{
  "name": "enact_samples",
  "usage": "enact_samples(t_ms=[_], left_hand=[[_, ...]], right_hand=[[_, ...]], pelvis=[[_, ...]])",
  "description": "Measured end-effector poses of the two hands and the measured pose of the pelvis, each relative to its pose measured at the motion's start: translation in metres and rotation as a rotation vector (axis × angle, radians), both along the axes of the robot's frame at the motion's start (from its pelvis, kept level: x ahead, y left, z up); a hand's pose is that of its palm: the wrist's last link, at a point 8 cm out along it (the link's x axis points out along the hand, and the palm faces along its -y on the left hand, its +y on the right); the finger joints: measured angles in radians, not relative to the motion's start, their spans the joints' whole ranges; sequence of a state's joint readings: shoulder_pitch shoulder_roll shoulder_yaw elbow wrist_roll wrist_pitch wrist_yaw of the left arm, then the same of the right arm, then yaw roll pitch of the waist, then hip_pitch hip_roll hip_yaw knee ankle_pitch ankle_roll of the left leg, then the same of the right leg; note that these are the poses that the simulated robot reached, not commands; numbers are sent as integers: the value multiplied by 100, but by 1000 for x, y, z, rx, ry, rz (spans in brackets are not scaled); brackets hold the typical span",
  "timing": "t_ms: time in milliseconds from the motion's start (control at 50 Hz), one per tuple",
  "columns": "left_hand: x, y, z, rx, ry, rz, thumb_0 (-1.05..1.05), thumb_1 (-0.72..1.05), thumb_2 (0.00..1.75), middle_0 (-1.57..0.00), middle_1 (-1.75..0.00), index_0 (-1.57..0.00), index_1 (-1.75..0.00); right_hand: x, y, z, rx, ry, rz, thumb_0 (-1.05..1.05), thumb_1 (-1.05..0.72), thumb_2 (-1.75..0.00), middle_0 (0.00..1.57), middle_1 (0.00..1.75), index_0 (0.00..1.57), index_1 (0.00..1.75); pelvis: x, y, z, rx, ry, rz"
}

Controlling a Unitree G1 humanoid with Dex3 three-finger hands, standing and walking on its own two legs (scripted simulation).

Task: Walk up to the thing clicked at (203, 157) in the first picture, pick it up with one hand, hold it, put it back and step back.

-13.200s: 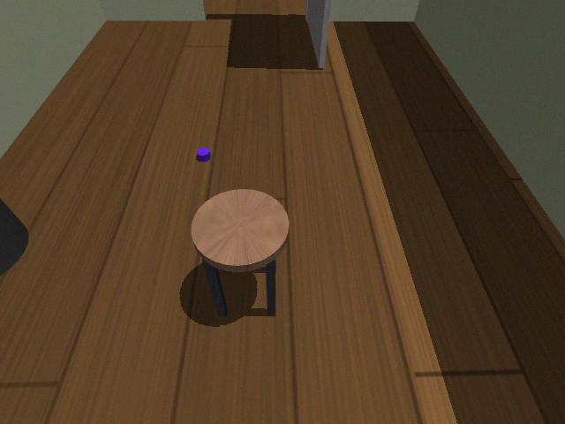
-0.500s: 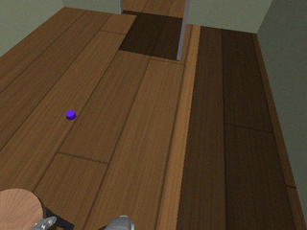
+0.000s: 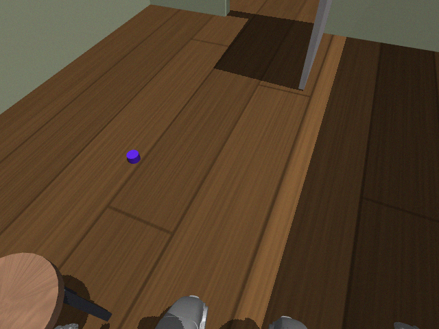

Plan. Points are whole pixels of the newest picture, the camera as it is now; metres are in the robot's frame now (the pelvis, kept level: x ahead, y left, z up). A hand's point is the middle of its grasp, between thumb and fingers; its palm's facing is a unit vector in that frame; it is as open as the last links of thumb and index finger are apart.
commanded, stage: walk up
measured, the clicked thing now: (133, 156) +1.03 +0.60 -0.71
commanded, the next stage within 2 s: stand in 0.86 s
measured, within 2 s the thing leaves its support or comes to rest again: neither
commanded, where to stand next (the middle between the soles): +0.08 +0.04 m, yaw +4 degrees
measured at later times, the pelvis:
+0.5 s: pelvis +0.01 +0.02 +0.01, yaw +7 degrees
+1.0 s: pelvis +0.01 +0.02 +0.04, yaw +6 degrees
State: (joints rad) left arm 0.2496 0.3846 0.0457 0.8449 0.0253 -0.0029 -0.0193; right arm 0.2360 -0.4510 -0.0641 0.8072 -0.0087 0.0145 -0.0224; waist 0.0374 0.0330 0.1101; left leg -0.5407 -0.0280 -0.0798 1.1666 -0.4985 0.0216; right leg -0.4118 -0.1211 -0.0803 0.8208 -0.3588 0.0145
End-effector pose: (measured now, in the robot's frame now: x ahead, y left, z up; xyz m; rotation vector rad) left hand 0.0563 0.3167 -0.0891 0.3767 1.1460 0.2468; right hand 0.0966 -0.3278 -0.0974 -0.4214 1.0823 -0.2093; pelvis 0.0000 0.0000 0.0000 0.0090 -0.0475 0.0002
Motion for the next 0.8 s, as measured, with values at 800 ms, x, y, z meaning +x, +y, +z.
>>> enact_samples(t_ms=[800], left_hand=[[-1,20,9,-72,-5,117,0,90,90,-20,-30,-21,-30]], right_hand=[[52,75,24,94,52,102,0,-90,-90,20,30,21,30]], pelvis=[[11,25,35,-16,-5,117]])
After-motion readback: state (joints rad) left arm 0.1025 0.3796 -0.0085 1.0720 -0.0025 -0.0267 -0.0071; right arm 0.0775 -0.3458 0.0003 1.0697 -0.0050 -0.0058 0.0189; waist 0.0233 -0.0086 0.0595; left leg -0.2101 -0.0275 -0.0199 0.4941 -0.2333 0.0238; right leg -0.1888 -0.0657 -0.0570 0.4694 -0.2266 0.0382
